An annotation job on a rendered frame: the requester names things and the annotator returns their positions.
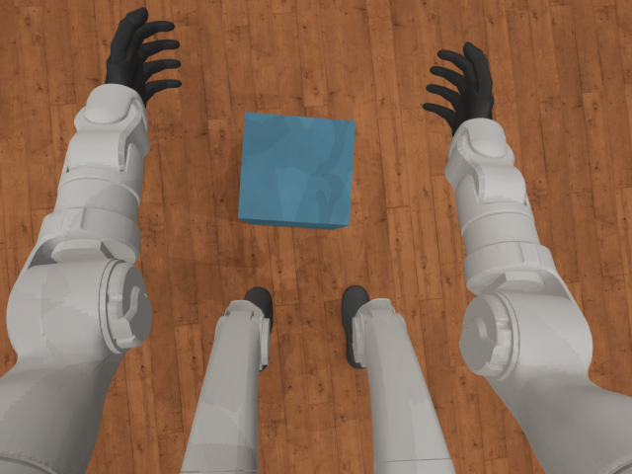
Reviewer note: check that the left robot hand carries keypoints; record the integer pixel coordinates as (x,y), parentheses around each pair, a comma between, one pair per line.
(128,53)

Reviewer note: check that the left robot upper arm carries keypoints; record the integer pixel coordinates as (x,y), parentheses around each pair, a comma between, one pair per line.
(71,324)

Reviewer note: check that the robot left forearm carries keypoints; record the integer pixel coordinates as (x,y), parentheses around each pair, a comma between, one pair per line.
(99,191)

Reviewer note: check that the robot right forearm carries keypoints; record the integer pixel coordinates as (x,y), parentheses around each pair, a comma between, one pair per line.
(502,247)

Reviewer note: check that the right robot upper arm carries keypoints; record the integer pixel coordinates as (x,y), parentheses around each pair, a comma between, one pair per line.
(535,351)

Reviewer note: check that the right robot foot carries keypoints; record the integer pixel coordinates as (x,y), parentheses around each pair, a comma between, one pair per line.
(353,298)

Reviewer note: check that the right robot hand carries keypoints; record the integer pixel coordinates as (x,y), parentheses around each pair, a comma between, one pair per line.
(475,87)

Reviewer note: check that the robot left shin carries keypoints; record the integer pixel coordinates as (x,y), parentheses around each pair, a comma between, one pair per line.
(239,305)

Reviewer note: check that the carton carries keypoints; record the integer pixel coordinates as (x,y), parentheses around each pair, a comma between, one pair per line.
(296,171)

